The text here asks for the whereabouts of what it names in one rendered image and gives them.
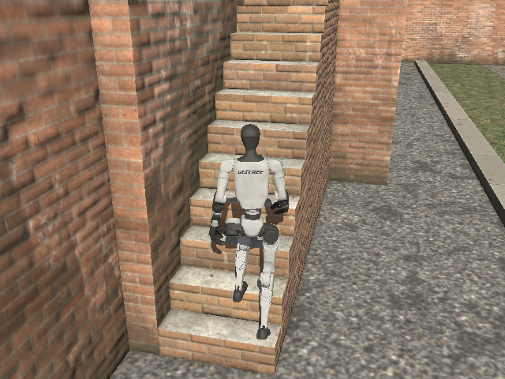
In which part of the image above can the left robot hand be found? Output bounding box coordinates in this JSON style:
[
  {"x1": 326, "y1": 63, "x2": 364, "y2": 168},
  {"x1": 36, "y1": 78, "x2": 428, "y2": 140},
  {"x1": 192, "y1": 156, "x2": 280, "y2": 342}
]
[{"x1": 209, "y1": 225, "x2": 226, "y2": 245}]

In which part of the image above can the robot head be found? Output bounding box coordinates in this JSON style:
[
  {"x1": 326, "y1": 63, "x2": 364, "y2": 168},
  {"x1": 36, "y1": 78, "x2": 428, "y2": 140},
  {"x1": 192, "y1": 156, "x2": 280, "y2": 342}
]
[{"x1": 238, "y1": 124, "x2": 264, "y2": 162}]

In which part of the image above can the right robot shin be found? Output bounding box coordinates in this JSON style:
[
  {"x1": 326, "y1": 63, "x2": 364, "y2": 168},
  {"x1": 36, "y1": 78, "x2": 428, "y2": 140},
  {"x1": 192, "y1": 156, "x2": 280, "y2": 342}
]
[{"x1": 260, "y1": 273, "x2": 274, "y2": 329}]

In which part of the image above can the right robot hand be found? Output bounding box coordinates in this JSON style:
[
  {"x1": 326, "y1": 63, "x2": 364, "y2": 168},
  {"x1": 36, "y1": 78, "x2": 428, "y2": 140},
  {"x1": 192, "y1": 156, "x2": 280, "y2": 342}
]
[{"x1": 270, "y1": 201, "x2": 289, "y2": 214}]

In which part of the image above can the left robot upper arm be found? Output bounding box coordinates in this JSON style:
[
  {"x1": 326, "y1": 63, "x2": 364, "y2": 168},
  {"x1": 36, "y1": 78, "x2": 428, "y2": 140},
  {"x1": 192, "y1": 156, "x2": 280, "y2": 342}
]
[{"x1": 215, "y1": 159, "x2": 235, "y2": 204}]

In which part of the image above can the robot right forearm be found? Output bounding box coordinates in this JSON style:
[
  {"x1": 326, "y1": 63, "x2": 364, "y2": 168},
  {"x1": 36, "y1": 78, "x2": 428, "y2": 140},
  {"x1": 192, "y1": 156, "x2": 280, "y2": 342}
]
[{"x1": 279, "y1": 189, "x2": 289, "y2": 208}]

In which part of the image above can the robot left forearm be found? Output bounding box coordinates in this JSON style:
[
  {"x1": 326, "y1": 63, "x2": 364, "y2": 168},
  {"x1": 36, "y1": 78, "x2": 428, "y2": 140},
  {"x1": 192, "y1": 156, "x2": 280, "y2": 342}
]
[{"x1": 211, "y1": 191, "x2": 224, "y2": 227}]

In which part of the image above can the right robot upper arm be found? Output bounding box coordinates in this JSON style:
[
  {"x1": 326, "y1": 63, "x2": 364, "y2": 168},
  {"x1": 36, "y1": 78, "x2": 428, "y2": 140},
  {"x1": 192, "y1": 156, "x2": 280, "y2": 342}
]
[{"x1": 267, "y1": 158, "x2": 287, "y2": 201}]

